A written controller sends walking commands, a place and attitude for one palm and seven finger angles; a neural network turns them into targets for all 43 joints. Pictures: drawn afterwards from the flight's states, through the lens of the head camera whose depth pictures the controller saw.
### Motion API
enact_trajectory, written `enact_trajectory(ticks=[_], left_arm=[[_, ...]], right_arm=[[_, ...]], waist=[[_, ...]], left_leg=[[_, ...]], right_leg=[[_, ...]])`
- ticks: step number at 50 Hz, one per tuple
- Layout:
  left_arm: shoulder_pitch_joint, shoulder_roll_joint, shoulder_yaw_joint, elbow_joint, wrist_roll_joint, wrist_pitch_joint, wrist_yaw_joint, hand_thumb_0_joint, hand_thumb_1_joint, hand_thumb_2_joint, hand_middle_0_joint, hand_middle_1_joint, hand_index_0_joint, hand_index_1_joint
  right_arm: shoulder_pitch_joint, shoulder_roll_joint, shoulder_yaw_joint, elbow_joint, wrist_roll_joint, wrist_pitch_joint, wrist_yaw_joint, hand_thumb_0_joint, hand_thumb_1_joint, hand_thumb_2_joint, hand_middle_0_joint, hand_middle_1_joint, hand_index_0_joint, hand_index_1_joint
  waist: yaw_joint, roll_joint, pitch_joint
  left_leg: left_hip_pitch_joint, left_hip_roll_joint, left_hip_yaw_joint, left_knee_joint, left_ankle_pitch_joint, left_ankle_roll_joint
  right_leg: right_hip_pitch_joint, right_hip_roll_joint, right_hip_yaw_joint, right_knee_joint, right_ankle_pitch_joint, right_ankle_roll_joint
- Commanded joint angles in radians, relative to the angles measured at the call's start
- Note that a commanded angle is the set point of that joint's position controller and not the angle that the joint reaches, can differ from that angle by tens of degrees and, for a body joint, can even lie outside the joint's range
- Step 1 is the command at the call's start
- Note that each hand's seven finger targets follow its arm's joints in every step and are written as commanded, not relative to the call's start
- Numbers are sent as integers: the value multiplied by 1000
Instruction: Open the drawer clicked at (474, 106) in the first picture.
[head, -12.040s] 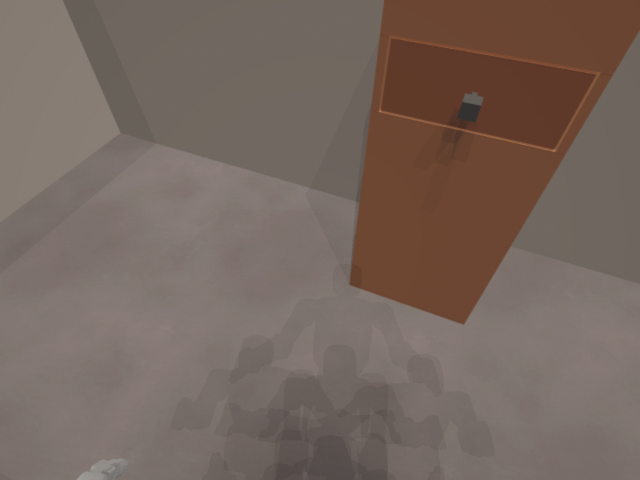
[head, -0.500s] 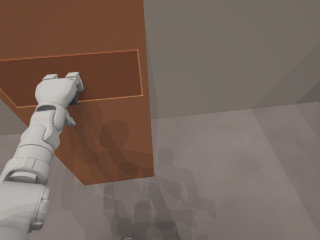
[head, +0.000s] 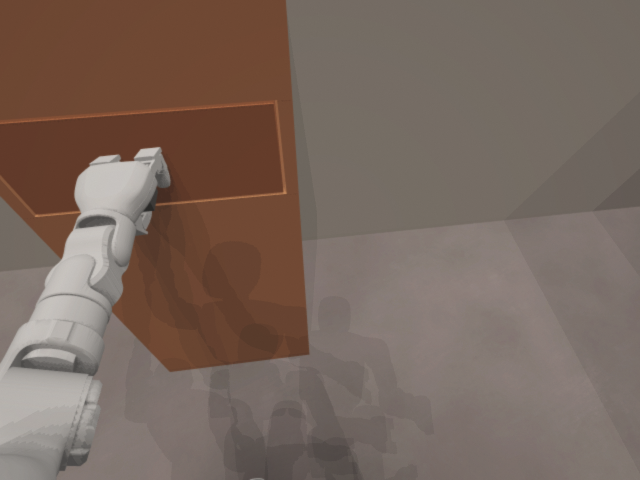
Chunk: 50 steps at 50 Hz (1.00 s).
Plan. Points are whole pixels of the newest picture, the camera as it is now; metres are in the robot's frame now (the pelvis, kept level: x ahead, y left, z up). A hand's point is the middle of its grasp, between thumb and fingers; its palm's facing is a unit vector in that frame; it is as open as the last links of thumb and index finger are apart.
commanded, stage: pull the drawer open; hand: left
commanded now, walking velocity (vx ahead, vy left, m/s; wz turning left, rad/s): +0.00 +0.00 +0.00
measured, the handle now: (139, 183) +0.49 +0.24 +0.09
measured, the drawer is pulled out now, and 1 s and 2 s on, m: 0.00 0.12 0.24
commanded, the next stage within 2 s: none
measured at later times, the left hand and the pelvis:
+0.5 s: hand (132, 238) +0.41 +0.24 +0.07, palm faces +0.01 -0.05 -1.00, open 7.1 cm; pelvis +0.01 +0.00 +0.01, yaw -1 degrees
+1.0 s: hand (121, 293) +0.33 +0.23 +0.07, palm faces +0.01 -0.07 -1.00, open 7.1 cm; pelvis +0.01 -0.01 +0.01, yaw +1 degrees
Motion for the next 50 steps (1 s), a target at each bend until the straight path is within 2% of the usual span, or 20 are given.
enact_trajectory(ticks=[1, 4, 5, 8, 10, 15, 17, 20, 22, 23, 26, 32, 34, 35, 38, 41, 42, 44, 48, 50], left_arm=[[-432, 286, 93, -239, -7, 6, 47, 0, 900, 900, -400, -1350, -400, -1350], [-338, 301, 122, -245, -18, 4, 43, 0, 900, 900, -400, -1350, -400, -1350], [-302, 263, 98, -260, -30, 8, 38, 0, 900, 900, -400, -1350, -400, -1350], [-221, 293, 134, -321, -40, 8, 33, 0, 900, 900, -400, -1350, -400, -1350], [-187, 257, 111, -333, -45, 19, 31, 0, 900, 900, -400, -1350, -400, -1350], [-107, 258, 125, -422, -44, 45, 30, 0, 900, 900, -400, -1350, -400, -1350], [-71, 214, 93, -450, -52, 61, 25, 0, 900, 900, -400, -1350, -400, -1350], [-45, 209, 91, -491, -59, 78, 19, 0, 900, 900, -400, -1350, -400, -1350], [-34, 203, 85, -528, -60, 88, 13, 0, 900, 900, -400, -1350, -400, -1350], [-10, 210, 93, -547, -65, 91, 10, 0, 900, 900, -400, -1350, -400, -1350], [22, 154, 49, -617, -67, 97, 4, 0, 900, 900, -400, -1350, -400, -1350], [110, 113, 24, -740, -81, 110, -2, 0, 900, 900, -400, -1350, -400, -1350], [151, 154, 63, -768, -76, 110, -3, 0, 900, 900, -400, -1350, -400, -1350], [194, 123, 44, -774, -83, 115, -6, 0, 900, 900, -400, -1350, -400, -1350], [191, 117, 33, -826, -85, 112, -5, 0, 900, 900, -400, -1350, -400, -1350], [240, 134, 58, -869, -83, 107, 1, 0, 900, 900, -400, -1350, -400, -1350], [245, 109, 36, -871, -88, 110, 1, 0, 900, 900, -400, -1350, -400, -1350], [230, 141, 64, -850, -89, 109, -1, 0, 900, 900, -400, -1350, -400, -1350], [268, 186, 107, -863, -87, 96, 0, 0, 900, 900, -400, -1350, -400, -1350], [302, 150, 87, -874, -93, 90, -3, 0, 900, 900, -400, -1350, -400, -1350]], right_arm=[[46, -147, -52, -95, -6, -21, -6, 0, -900, -900, 200, 300, 200, 300], [32, -147, -51, -106, -4, -17, -3, 0, -900, -900, 200, 300, 200, 300], [27, -146, -53, -113, -6, -19, -2, 0, -900, -900, 200, 300, 200, 300], [11, -148, -54, -126, -4, -19, 1, 0, -900, -900, 200, 300, 200, 300], [-1, -147, -53, -132, 0, -18, 2, 0, -900, -900, 200, 300, 200, 300], [-24, -145, -56, -141, 2, -21, 6, 0, -900, -900, 200, 300, 200, 300], [-46, -141, -53, -148, 4, -23, 8, 0, -900, -900, 200, 300, 200, 300], [-64, -140, -48, -153, 4, -25, 8, 0, -900, -900, 200, 300, 200, 300], [-77, -139, -46, -158, 4, -27, 7, 0, -900, -900, 200, 300, 200, 300], [-78, -141, -46, -160, 1, -27, 7, 0, -900, -900, 200, 300, 200, 300], [-110, -130, -41, -172, 5, -30, 10, 0, -900, -900, 200, 300, 200, 300], [-151, -120, -34, -186, 0, -41, 13, 0, -900, -900, 200, 300, 200, 300], [-168, -119, -32, -186, -3, -43, 11, 0, -900, -900, 200, 300, 200, 300], [-175, -115, -30, -190, -5, -46, 11, 0, -900, -900, 200, 300, 200, 300], [-195, -115, -24, -190, -8, -50, 9, 0, -900, -900, 200, 300, 200, 300], [-219, -107, -21, -193, -9, -59, 7, 0, -900, -900, 200, 300, 200, 300], [-223, -104, -19, -194, -10, -62, 4, 0, -900, -900, 200, 300, 200, 300], [-236, -105, -10, -184, -8, -63, -3, 0, -900, -900, 200, 300, 200, 300], [-250, -105, -12, -177, -15, -69, -15, 0, -900, -900, 200, 300, 200, 300], [-262, -96, -9, -179, -13, -74, -15, 0, -900, -900, 200, 300, 200, 300]], waist=[[14, 51, -375], [31, 10, -381], [36, 13, -374], [54, 8, -391], [51, -1, -341], [67, 8, -357], [64, 9, -326], [67, 16, -300], [70, 19, -307], [70, -15, -329], [73, 16, -313], [83, 24, -304], [92, 0, -315], [95, 7, -293], [87, -9, -277], [105, 1, -274], [102, 2, -254], [99, -37, -227], [120, -28, -246], [124, -23, -235]], left_leg=[[394, -57, 33, -21, 349, 55], [383, -58, 37, -23, 368, 59], [380, -60, 42, -24, 376, 59], [389, -58, 44, -29, 400, 60], [374, -59, 43, -41, 381, 58], [413, -56, 41, -49, 420, 57], [420, -55, 41, -58, 404, 56], [428, -54, 37, -66, 404, 55], [446, -54, 36, -67, 422, 55], [448, -54, 36, -64, 439, 57], [476, -53, 30, -70, 455, 53], [506, -56, 25, -72, 482, 53], [511, -58, 26, -70, 499, 53], [502, -60, 29, -73, 490, 53], [504, -61, 26, -78, 469, 51], [507, -66, 25, -83, 451, 49], [500, -69, 28, -85, 435, 50], [475, -74, 31, -90, 388, 50], [476, -79, 38, -93, 380, 50], [469, -82, 42, -95, 376, 50]], right_leg=[[-17, 48, -43, -80, 445, -28], [26, 49, -38, -81, 484, -26], [38, 48, -41, -81, 503, -27], [76, 47, -35, -86, 532, -28], [61, 48, -43, -88, 513, -26], [78, 49, -45, -88, 521, -29], [64, 49, -49, -97, 496, -29], [65, 48, -51, -102, 486, -30], [70, 47, -52, -102, 496, -30], [99, 45, -47, -104, 520, -29], [75, 44, -54, -102, 507, -26], [92, 40, -54, -106, 524, -26], [114, 38, -46, -107, 552, -23], [117, 37, -50, -108, 553, -23], [121, 34, -50, -113, 540, -23], [121, 33, -48, -113, 537, -22], [122, 31, -49, -115, 539, -22], [126, 27, -45, -125, 535, -17], [161, 21, -32, -133, 552, -19], [160, 20, -34, -127, 570, -16]])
